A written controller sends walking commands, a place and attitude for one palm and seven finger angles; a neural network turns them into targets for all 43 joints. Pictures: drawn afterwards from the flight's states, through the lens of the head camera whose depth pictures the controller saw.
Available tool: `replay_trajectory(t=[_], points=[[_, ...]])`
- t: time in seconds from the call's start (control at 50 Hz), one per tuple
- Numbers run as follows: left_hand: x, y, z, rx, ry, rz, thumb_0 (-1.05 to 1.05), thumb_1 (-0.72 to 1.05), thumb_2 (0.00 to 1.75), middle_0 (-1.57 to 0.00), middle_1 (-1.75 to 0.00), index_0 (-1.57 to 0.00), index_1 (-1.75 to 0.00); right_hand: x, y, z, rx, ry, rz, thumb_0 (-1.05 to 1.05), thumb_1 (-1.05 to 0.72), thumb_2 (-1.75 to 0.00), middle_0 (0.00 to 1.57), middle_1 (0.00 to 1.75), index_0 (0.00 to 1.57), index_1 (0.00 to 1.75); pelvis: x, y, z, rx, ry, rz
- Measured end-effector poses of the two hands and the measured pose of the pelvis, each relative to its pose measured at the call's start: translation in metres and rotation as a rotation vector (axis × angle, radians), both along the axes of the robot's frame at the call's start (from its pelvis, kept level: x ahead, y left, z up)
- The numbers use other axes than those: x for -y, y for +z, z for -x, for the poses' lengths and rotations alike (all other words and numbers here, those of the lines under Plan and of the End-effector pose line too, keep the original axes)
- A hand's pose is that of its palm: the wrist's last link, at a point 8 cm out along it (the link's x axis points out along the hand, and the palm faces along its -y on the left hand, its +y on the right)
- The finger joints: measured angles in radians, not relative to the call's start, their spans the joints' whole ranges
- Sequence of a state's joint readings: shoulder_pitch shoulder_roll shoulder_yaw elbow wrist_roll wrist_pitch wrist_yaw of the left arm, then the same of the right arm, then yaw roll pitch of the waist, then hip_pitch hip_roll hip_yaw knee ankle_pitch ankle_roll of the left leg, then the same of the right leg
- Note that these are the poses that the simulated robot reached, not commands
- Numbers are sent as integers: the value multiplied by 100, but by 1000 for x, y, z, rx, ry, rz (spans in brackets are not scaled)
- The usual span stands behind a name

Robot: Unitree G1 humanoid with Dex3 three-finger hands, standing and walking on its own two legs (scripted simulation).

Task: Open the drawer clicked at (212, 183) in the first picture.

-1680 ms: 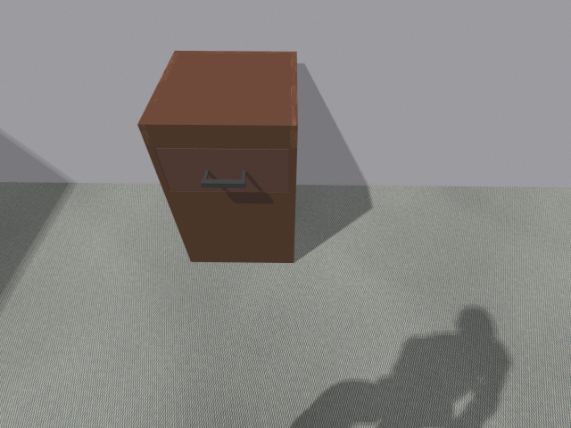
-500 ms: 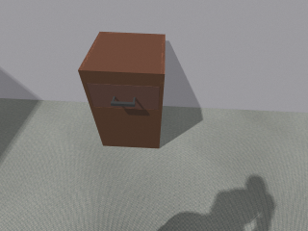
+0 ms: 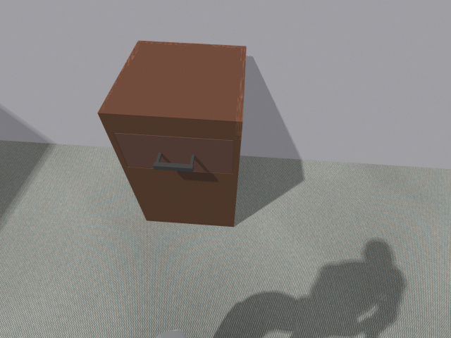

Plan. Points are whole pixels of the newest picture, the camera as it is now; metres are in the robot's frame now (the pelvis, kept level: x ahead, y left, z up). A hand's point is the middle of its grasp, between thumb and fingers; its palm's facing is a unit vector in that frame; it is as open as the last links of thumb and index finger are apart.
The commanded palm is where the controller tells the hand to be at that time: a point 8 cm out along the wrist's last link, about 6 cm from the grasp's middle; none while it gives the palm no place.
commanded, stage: take the last steps up to it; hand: left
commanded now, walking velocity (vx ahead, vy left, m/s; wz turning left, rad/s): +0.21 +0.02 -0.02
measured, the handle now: (174, 162) +0.67 +0.20 -0.24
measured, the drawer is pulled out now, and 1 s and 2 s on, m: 0.00 0.00 0.00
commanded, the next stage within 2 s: come to a stop and stand still in 0.14 s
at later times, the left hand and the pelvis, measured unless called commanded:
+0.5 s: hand (153, 337) +0.15 +0.15 -0.17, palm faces +0.06 -0.97 -0.22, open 7.3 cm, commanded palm none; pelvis +0.15 -0.02 +0.00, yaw -1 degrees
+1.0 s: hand (176, 297) +0.22 +0.12 -0.17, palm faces -0.03 -0.96 -0.27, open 7.4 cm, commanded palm none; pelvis +0.13 -0.06 -0.02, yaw -2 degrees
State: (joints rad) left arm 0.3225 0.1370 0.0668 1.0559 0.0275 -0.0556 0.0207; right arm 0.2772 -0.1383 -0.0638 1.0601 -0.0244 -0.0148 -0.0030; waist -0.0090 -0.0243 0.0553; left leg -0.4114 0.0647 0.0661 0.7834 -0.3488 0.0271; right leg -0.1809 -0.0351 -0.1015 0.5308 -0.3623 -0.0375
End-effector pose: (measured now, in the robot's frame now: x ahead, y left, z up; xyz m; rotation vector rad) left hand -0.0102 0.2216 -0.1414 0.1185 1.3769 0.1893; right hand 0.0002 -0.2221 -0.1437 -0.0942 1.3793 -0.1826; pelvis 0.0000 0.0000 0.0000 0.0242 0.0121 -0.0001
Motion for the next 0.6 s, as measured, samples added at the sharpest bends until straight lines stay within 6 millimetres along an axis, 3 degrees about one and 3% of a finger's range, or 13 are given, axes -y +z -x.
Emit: replay_trajectory(t=[0.06, 0.1, 0.2, 0.26, 0.32, 0.42, 0.52, 0.6], points=[[7, -11, -8, -52, 6, 51, 0, 92, 90, -19, -30, -20, -30, 3, -2, -62, 147, 30, 35, 0, -91, -90, 20, 30, 20, 30, -8, -9, -25, -3, -28, 13], [9, -17, -21, -79, -13, 62, 0, 91, 90, -20, -30, -20, -30, 3, -4, -87, 199, 27, 47, 0, -91, -90, 20, 30, 20, 30, -7, -13, -38, 3, -41, -3], [7, -8, -82, -28, -34, 6, 3, 95, 90, -20, -30, -20, -30, 11, -8, -106, 152, 30, 35, -1, -94, -90, 20, 30, 20, 30, 8, -10, -69, 10, -25, -12], [0, -7, -112, 69, -12, -46, 4, 96, 90, -20, -30, -20, -30, 25, -25, -110, 62, 51, 12, -1, -94, -90, 20, 30, 20, 30, 21, -20, -90, 12, -5, -27], [1, -1, -127, 80, 26, -76, 3, 95, 90, -20, -30, -20, -30, 35, -27, -124, -19, 74, 8, 0, -93, -90, 20, 30, 20, 30, 26, -17, -110, 24, 21, 0], [15, 9, -141, -5, 9, -62, 1, 93, 90, -19, -30, -20, -30, 37, -10, -169, 3, 55, 14, 0, -92, -90, 20, 30, 20, 30, 27, -2, -136, 6, -6, -13], [19, 1, -156, -58, 11, -18, 1, 92, 90, -20, -30, -20, -30, 31, -4, -212, 80, 58, 34, 0, -91, -90, 20, 30, 20, 30, 18, -2, -154, 15, -25, 6], [13, -3, -181, -44, -12, -32, 1, 91, 90, -20, -30, -20, -30, 28, -1, -227, 118, 63, 46, 0, -91, -90, 20, 30, 20, 30, 17, -3, -158, 18, -38, 6]])
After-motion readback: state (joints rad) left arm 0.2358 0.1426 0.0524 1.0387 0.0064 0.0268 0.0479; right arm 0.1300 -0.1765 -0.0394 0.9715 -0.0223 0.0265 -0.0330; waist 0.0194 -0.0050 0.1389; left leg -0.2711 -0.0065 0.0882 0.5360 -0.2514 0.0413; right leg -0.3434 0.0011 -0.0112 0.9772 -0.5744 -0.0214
